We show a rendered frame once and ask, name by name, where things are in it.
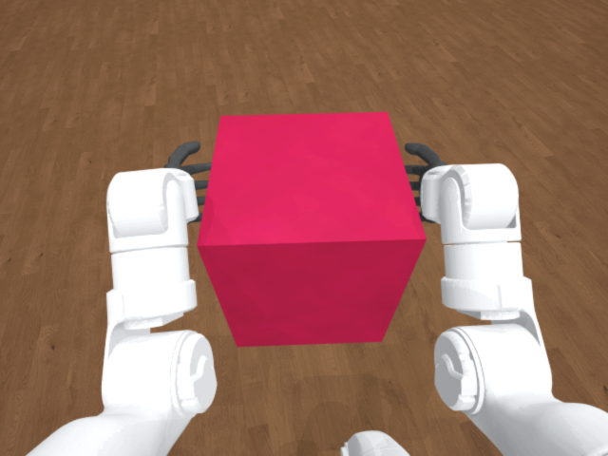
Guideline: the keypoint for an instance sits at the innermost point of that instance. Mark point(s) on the robot right thigh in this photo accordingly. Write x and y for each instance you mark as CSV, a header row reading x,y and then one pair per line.
x,y
372,443

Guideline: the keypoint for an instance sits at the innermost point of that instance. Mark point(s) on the robot right forearm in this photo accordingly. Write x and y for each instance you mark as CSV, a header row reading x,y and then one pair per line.
x,y
477,206

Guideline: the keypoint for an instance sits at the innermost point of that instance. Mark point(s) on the carton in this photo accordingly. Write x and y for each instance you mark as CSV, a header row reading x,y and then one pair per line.
x,y
309,231

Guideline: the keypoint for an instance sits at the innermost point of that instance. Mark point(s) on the left robot hand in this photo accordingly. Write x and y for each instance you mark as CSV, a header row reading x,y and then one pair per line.
x,y
179,156

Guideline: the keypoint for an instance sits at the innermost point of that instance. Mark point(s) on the robot right upper arm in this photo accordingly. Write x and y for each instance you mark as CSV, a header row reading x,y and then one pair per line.
x,y
498,376

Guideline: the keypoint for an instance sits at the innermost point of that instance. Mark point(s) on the robot left upper arm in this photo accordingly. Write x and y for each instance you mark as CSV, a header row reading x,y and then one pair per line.
x,y
154,384

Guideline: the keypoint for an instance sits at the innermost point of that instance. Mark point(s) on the robot left forearm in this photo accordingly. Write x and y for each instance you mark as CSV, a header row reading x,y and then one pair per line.
x,y
147,216

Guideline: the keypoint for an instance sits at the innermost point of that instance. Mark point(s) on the right robot hand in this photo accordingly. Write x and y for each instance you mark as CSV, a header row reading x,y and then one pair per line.
x,y
431,158

